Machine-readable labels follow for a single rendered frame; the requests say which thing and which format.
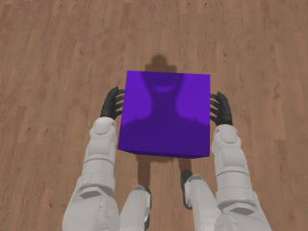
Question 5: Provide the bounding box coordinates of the left robot upper arm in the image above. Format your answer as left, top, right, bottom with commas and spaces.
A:
63, 194, 121, 231

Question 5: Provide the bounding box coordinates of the right robot thigh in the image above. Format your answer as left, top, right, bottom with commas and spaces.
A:
184, 179, 222, 231

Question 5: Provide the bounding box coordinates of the right robot upper arm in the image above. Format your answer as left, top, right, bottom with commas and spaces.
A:
214, 211, 272, 231

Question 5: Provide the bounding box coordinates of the carton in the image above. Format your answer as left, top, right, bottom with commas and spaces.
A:
117, 70, 211, 159

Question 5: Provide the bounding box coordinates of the robot right forearm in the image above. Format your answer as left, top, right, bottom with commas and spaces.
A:
211, 124, 270, 227

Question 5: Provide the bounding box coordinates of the left robot hand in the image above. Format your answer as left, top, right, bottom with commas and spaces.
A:
100, 87, 125, 120

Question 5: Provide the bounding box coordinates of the right robot hand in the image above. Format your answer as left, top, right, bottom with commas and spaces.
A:
210, 91, 233, 127

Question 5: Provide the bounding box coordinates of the robot left forearm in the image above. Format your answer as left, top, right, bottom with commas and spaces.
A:
62, 116, 117, 231

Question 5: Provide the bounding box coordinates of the left robot shin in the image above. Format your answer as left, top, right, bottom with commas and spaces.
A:
129, 185, 148, 222

